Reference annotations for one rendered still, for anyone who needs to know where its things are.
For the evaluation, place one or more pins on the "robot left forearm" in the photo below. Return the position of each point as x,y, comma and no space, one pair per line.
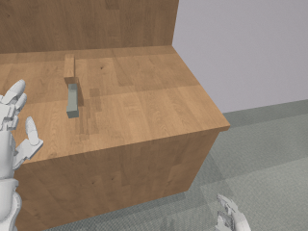
10,204

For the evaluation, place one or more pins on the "robot left hand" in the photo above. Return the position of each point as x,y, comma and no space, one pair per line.
10,106

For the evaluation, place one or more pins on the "robot right hand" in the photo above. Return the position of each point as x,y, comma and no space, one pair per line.
236,222

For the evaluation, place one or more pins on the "counter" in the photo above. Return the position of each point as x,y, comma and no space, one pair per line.
145,123

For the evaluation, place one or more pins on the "tap lever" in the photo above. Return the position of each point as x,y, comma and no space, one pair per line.
72,101

